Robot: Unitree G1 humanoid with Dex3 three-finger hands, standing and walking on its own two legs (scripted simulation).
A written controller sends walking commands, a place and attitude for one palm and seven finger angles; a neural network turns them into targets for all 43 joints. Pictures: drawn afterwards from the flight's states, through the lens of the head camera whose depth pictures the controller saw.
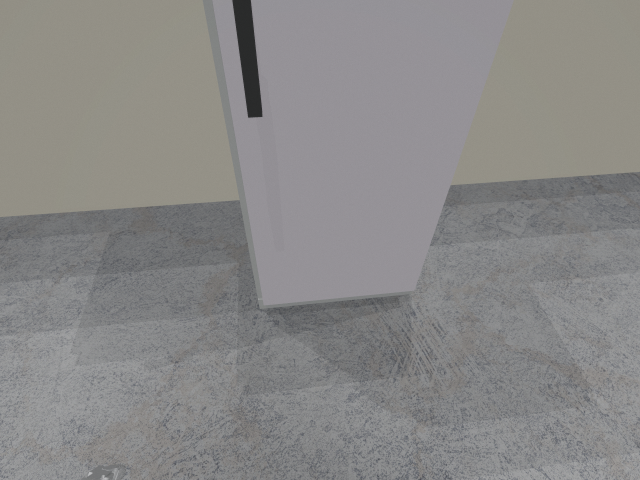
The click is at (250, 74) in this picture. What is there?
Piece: fridge door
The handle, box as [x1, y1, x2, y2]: [232, 0, 261, 117]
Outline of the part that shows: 232,0 248,117 261,116 261,104 250,0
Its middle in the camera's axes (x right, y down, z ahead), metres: -0.13 -0.38 +0.63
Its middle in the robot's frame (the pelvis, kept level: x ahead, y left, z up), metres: +0.75 +0.17 +0.26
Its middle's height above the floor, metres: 1.04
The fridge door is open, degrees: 0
